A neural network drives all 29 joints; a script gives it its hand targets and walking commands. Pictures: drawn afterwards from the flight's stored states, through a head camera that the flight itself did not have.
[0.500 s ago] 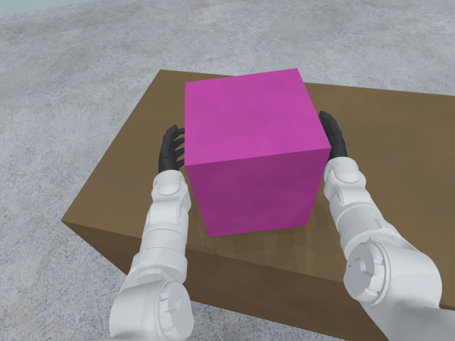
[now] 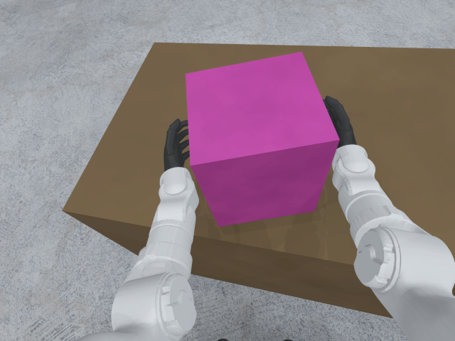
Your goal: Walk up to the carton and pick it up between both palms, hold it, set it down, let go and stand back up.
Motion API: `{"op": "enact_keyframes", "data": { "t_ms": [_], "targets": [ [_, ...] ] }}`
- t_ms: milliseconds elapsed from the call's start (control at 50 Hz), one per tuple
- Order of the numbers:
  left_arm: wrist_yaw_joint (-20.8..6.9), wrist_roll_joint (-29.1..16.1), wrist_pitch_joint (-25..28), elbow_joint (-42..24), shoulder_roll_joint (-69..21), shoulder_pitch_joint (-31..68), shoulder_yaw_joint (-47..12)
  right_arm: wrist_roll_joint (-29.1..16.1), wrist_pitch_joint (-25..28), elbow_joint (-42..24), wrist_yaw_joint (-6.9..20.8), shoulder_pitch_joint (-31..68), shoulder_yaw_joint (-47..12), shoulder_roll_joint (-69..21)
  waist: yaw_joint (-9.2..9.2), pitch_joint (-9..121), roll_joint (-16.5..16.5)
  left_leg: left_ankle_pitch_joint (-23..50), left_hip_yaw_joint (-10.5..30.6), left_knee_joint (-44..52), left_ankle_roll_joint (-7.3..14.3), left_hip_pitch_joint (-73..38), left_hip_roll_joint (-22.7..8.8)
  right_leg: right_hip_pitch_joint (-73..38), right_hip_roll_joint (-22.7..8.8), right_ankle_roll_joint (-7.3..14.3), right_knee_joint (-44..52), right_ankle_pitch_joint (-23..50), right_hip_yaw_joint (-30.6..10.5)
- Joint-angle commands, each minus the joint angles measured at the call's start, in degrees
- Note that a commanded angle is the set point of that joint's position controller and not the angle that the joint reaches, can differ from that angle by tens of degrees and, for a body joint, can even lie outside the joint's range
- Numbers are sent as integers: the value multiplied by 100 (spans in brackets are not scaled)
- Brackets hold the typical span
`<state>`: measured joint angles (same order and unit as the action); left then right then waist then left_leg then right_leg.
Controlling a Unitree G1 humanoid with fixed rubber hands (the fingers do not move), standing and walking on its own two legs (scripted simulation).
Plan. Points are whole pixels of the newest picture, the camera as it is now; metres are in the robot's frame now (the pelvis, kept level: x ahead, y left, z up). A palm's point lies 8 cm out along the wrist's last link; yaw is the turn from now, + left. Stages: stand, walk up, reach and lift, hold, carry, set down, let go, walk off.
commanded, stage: set down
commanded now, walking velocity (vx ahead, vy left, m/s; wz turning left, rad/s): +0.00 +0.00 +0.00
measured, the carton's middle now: (255, 148) +0.47 +0.03 +0.01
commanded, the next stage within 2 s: none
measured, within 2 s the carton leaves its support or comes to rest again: rests again in 0.64 s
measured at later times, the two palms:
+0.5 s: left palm (176, 166) +0.40 +0.17 +0.04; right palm (344, 141) +0.47 -0.12 +0.04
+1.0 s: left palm (176, 160) +0.41 +0.17 +0.04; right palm (341, 132) +0.49 -0.12 +0.04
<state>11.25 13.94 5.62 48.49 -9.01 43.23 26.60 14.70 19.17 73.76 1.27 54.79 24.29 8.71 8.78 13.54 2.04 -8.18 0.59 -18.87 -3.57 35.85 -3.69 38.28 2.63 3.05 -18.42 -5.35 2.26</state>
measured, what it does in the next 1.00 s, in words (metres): stands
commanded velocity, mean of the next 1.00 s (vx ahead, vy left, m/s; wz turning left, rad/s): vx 0.00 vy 0.00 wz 0.00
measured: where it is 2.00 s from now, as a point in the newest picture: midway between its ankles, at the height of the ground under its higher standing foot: outside the picture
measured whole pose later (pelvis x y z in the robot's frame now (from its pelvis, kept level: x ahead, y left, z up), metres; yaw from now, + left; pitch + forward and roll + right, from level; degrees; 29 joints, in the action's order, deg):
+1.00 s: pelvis +0.00 +0.01 -0.01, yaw -2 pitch +30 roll +0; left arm 12.4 8.1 2.8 45.4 -8.3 43.7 20.5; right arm 3.8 12.1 74.3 5.0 59.2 15.4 14.0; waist 11.5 17.3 1.7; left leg -9.6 -0.9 -23.1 -3.1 43.5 -4.1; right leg 45.3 3.0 2.5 -20.1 -4.9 0.9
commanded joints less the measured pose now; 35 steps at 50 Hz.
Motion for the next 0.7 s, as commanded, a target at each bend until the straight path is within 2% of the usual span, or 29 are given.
{"op": "enact_keyframes", "data": {
  "t_ms": [0, 20, 60, 120, 140, 160, 240, 340, 420, 500, 540, 560, 580, 600, 680],
  "targets": [
    [-780, 133, 445, -329, -2387, 3598, -1744, 578, 279, -151, 895, 3415, -1067, -2709, -149, 4193, -1222, 1889, -718, 9, 300, -289, 278, -4641, -303, -585, -877, 4202, 219],
    [-789, 130, 471, -277, -2354, 3564, -1682, 601, 273, -98, 897, 3385, -1073, -2702, -90, 4167, -1253, 1831, -742, 30, 312, -228, 281, -4631, -305, -585, -869, 4090, 208],
    [-782, 139, 512, -274, -2329, 3652, -1652, 659, 248, -14, 911, 3349, -939, -2668, -164, 4163, -1222, 1660, -758, 80, 316, -270, 271, -4503, -292, -579, -793, 3693, 217],
    [-772, 176, 526, -111, -2277, 3595, -1532, 756, 201, 17, 934, 3331, -846, -2631, -93, 4147, -1234, 1398, -800, 109, 346, -290, 281, -4326, -269, -554, -727, 3220, 231],
    [-766, 178, 518, -137, -2258, 3652, -1522, 795, 166, 60, 943, 3290, -759, -2606, -150, 4120, -1242, 1297, -799, 118, 356, -302, 282, -4243, -270, -547, -686, 2992, 240],
    [-759, 180, 511, -111, -2235, 3612, -1488, 837, 145, 79, 946, 3270, -719, -2573, -119, 4081, -1249, 1263, -816, 134, 358, -334, 287, -4179, -243, -540, -674, 2856, 259],
    [-726, 210, 479, -158, -2144, 3704, -1409, 885, 61, 64, 972, 3274, -546, -2460, -113, 4061, -1106, 1124, -842, 92, 349, -482, 296, -3968, -244, -502, -628, 2404, 266],
    [-664, 227, 453, -151, -1891, 3680, -1299, 792, 54, 15, 972, 3295, -489, -2116, -64, 4100, -972, 1316, -847, -41, 299, -580, 279, -3905, -222, -475, -693, 2565, 270],
    [-536, 127, 473, -170, -1377, 3623, -1128, 482, 47, -30, 889, 3371, -554, -1503, 28, 4165, -940, 1543, -854, -180, 264, -587, 297, -3930, -206, -455, -784, 2823, 199],
    [-283, -167, 529, -208, -385, 3501, -988, -179, 2, -233, 654, 3605, -847, -222, 161, 4175, -1098, 1699, -877, -253, 243, -274, 293, -4248, -198, -465, -879, 3372, 65],
    [-153, -343, 571, -449, -294, 3471, -1025, -527, -52, -447, 545, 3843, -1021, -78, 244, 4195, -1173, 1736, -868, -285, 277, -130, 290, -4293, -193, -474, -896, 3410, 10],
    [-106, -432, 551, -527, -305, 3563, -1078, -688, -101, -502, 511, 3961, -1107, -37, 227, 4233, -1191, 1741, -870, -321, 269, -112, 289, -4276, -170, -481, -920, 3427, -9],
    [-89, -473, 541, -570, -419, 3571, -1113, -830, -156, -537, 498, 3998, -1205, -237, 259, 4241, -1204, 1780, -859, -328, 268, -97, 294, -4251, -148, -456, -903, 3412, -40],
    [-108, -477, 498, -579, -561, 3583, -1114, -907, -229, -553, 486, 4021, -1302, -455, 281, 4198, -1288, 1792, -836, -357, 284, -20, 300, -4288, -159, -464, -899, 3447, -64],
    [-126, -408, 318, -637, -358, 3351, -1043, -981, -432, -681, 461, 3843, -1266, -215, 185, 4431, -1312, 1893, -794, -395, 283, 11, 316, -4437, -142, -468, -944, 3662, -88]
  ]
}}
